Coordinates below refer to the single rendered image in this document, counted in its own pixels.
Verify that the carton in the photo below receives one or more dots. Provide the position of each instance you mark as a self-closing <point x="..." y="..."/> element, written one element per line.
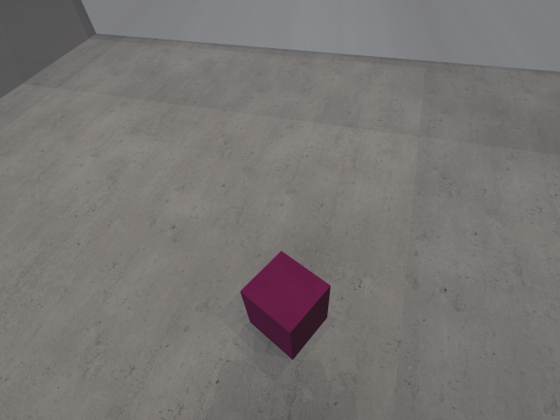
<point x="287" y="303"/>

